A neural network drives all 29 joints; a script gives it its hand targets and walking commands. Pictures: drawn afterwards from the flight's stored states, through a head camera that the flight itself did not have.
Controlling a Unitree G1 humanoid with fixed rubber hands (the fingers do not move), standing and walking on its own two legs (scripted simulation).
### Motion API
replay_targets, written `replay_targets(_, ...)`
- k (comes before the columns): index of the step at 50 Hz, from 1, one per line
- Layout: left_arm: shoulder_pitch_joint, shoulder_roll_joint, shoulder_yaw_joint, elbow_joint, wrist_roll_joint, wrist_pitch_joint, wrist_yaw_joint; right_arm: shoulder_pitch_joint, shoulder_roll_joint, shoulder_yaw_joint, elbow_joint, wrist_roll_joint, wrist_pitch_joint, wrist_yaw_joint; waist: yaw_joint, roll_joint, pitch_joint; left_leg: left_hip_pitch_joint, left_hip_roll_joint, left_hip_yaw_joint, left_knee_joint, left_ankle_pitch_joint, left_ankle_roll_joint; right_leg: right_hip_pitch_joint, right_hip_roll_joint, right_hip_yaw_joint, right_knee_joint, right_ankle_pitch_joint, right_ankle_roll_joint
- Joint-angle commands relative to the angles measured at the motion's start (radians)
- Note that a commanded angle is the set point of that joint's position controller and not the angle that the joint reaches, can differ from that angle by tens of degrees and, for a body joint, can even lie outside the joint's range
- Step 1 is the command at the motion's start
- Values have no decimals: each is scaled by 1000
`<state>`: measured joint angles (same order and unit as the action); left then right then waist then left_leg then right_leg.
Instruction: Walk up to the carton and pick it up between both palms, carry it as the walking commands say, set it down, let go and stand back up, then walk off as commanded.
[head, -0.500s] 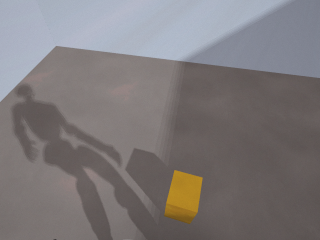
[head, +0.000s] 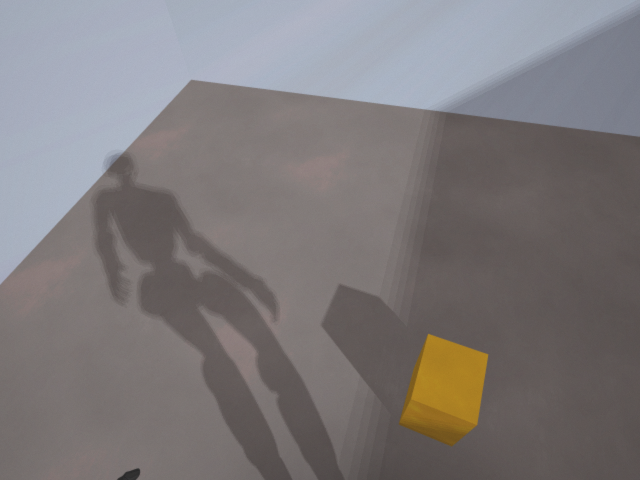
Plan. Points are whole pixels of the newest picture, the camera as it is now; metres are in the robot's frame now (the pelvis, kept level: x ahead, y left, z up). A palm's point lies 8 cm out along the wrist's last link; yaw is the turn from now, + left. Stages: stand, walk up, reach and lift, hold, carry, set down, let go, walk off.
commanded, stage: walk off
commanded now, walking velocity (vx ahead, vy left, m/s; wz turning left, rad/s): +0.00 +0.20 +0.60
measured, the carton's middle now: (440, 391) +0.39 -0.30 -0.64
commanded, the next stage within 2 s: stand in 0.94 s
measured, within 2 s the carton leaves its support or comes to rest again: neither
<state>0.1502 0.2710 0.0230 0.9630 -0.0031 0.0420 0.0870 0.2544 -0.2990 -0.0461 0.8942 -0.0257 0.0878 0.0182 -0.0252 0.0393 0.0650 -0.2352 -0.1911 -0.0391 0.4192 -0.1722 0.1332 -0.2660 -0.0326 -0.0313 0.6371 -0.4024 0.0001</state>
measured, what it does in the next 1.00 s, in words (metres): steps to the left, turning left: right foot, then left foot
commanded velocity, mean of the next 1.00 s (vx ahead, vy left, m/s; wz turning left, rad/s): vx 0.00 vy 0.18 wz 0.55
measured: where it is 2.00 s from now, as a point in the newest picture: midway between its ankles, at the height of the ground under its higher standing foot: outside the picture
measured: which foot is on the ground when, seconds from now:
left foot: down 0.00-0.02, up 0.04-0.38, down 0.40-0.78, up 0.80-1.00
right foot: up 0.00-0.00, down 0.02-0.40, up 0.42-0.76, down 0.78-1.00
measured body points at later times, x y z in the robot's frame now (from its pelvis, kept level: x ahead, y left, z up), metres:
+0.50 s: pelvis -0.01 +0.13 -0.01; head +0.03 +0.16 +0.44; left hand -0.05 +0.44 -0.15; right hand +0.19 -0.10 -0.12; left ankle -0.01 +0.25 -0.73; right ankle -0.02 -0.05 -0.66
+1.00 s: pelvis -0.04 +0.20 +0.01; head +0.01 +0.18 +0.46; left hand -0.16 +0.48 -0.09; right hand +0.19 +0.02 -0.14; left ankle -0.13 +0.35 -0.64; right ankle +0.02 +0.09 -0.73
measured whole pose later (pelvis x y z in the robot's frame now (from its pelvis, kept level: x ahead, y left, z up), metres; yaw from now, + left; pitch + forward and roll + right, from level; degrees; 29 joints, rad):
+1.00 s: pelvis -0.04 +0.20 +0.01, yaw +32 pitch +0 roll +3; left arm 0.27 0.28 0.06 0.90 0.03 0.02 0.06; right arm 0.20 -0.32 -0.08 0.84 -0.02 0.09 0.06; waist 0.02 0.04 0.06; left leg -0.52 0.01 -0.04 1.13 -0.30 -0.12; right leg -0.20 -0.17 -0.19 0.48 -0.26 0.03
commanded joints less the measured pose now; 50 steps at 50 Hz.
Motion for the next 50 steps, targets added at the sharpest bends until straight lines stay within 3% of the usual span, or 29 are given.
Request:
replay_targets(1, 269, 204, 56, 23, 19, -19, 14, -74, -124, -27, -83, 21, -11, -1, 132, -96, -116, -161, 204, -277, 23, -50, -123, 304, -198, 155, -373, 80, -48)
replay_targets(2, 183, 316, 77, -10, 27, -14, 21, -44, -58, -24, -103, 19, -12, 1, 93, -402, -98, -385, 38, -58, 416, -390, -178, 343, -535, 489, -444, 132, -166)
replay_targets(3, 174, 277, 71, -5, 36, -4, 19, -110, -151, -43, -106, -39, -11, -1, 100, -250, -16, -403, 138, -64, 625, -375, -182, 144, -579, 448, -432, 396, -243)
replay_targets(4, 136, 206, 58, -12, 30, -9, 17, -83, -146, -51, -97, -39, -10, 7, 59, -165, -30, -345, 155, -99, 741, -309, -193, 108, -497, 339, -396, 487, -229)
replay_targets(5, 73, 180, 55, -28, 25, -14, 8, -20, -136, -56, -76, -32, -5, 16, 8, -136, -20, -339, 172, -99, 805, -259, -208, 90, -420, 225, -369, 479, -176)
replay_targets(6, 39, 179, 57, -42, 22, -19, 4, 6, -129, -58, -67, -29, 2, 29, -12, -156, -24, -340, 178, -84, 857, -203, -226, 99, -361, 143, -343, 473, -134)
replay_targets(8, 56, 174, 56, -47, 32, -25, -5, -10, -84, -44, -68, -11, 6, 49, 12, -183, -15, -348, 186, -22, 818, -173, -267, 99, -310, 38, -305, 561, -116)
replay_targets(11, 121, 216, 77, -37, 49, -29, -14, -115, -31, -20, -115, 14, 7, 59, 62, -240, 4, -325, 224, 59, 597, -174, -290, 115, -299, -30, -269, 624, -99)
replay_targets(14, 155, 280, 100, -37, 49, -33, -27, -194, -23, -7, -162, 16, 2, 64, 100, -299, -17, -196, 233, 133, 381, -213, -260, 94, -316, -82, -246, 638, -83)
replay_targets(16, 149, 303, 107, -46, 40, -35, -38, -188, -37, -14, -166, 11, -1, 56, 91, -325, -48, -132, 226, 156, 287, -192, -237, 100, -343, -87, -223, 634, -56)
replay_targets(18, 122, 306, 111, -55, 30, -34, -41, -106, -51, -28, -135, 2, -9, 47, 41, -315, -75, -37, 218, 173, 129, -120, -207, 93, -368, -89, -143, 574, -20)
replay_targets(19, 135, 270, 102, -54, 29, -35, -44, -27, -92, -47, -98, -13, -19, 42, 0, -214, -108, 102, 202, 161, 23, -47, -185, 30, -340, -126, -7, 501, 12)
replay_targets(20, 197, 200, 82, -59, 36, -32, -53, 76, -178, -72, -61, -23, -32, 36, -41, 45, -163, 290, 298, 22, -57, 132, -150, -131, -247, -167, 250, 148, 59)
replay_targets(21, 127, 89, 60, -143, 38, -4, -44, 93, -353, -94, -83, -3, -39, 42, -63, 408, -189, 295, 569, -344, -80, 452, 11, -412, -79, -166, 474, -362, 97)
replay_targets(22, 54, 136, 63, -146, 25, 22, -30, 112, -300, -90, -80, 10, -43, 36, -95, 291, -221, 215, 543, -282, -81, 483, 82, -362, -119, -37, 621, -339, 79)
replay_targets(23, 39, 140, 65, -150, 15, 29, -30, 48, -236, -71, -80, 6, -42, 21, -55, 241, -154, 145, 505, -223, -70, 435, 83, -377, -118, -15, 648, -261, 64)
replay_targets(24, 64, 147, 66, -131, 12, 25, -30, -29, -191, -60, -93, -3, -34, 8, -15, 182, -112, 94, 441, -156, -65, 363, 50, -350, -135, 3, 614, -167, 63)
replay_targets(26, 134, 160, 70, -89, 26, 20, -28, -119, -143, -43, -124, -4, -31, -5, 28, 159, -124, 39, 365, -97, -36, 370, 34, -270, -125, -21, 589, -45, 66)
replay_targets(33, 75, 101, 46, -113, 10, 20, -14, -48, -126, -31, -115, -15, -23, 10, 7, 117, -89, -15, 383, -266, -76, 196, 93, -161, -39, -38, 268, -51, 16)
replay_targets(36, 121, 88, 42, -96, -1, 10, -8, -61, -125, -30, -113, -12, -17, 16, 30, 84, -90, -64, 362, -322, -83, 203, 68, -22, -7, -28, 89, -22, 2)
replay_targets(38, 207, 96, 46, -73, 2, -2, -3, -81, -121, -29, -111, 4, -12, 14, 81, 42, -91, -141, 308, -327, -59, 67, 8, 140, -20, -25, -149, 104, 7)
replay_targets(39, 286, 159, 63, -62, 19, -14, 3, -74, -88, -21, -120, 19, -15, 12, 113, -91, -114, -276, 226, -269, 82, -136, -62, 294, -193, 140, -343, 54, -22)
replay_targets(40, 213, 303, 89, -87, 28, -11, 6, -55, -32, -20, -150, 14, -19, 10, 79, -398, -94, -465, 60, -29, 432, -400, -136, 307, -564, 469, -447, 93, -132)
replay_targets(41, 209, 254, 83, -88, 34, -3, 4, -137, -139, -42, -153, -42, -14, 11, 112, -236, -30, -437, 164, -78, 636, -357, -158, 107, -587, 437, -466, 221, -203)
replay_targets(42, 145, 188, 67, -97, 32, -8, 3, -115, -140, -53, -145, -38, -11, 21, 55, -164, -8, -388, 172, -106, 742, -281, -169, 49, -508, 336, -443, 272, -187)
replay_targets(43, 71, 160, 62, -113, 28, -12, -5, -39, -133, -60, -116, -31, -7, 29, 1, -128, -2, -372, 187, -100, 798, -227, -186, 38, -428, 216, -415, 276, -137)
replay_targets(45, 36, 135, 58, -125, 26, -24, -9, 18, -99, -59, -87, -20, -1, 50, -13, -173, -21, -370, 190, -49, 874, -147, -229, 74, -332, 49, -351, 388, -89)
replay_targets(47, 84, 144, 62, -115, 32, -28, -16, -24, -57, -49, -99, 2, 1, 53, 20, -188, -23, -372, 198, 0, 833, -123, -263, 99, -317, -23, -316, 489, -86)
replay_targets(50, 130, 169, 70, -106, 47, -34, -33, -85, -5, -27, -117, 28, -7, 43, 66, -265, -27, -299, 217, 74, 576, -135, -282, 113, -286, -91, -287, 520, -82)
